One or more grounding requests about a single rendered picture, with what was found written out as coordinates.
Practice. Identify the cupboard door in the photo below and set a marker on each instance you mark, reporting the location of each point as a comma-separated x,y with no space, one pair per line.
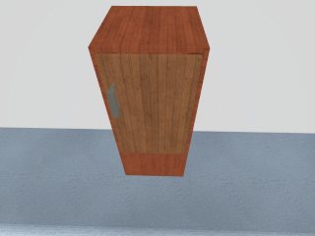
156,96

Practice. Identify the handle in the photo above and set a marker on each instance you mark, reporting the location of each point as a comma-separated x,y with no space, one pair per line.
112,99

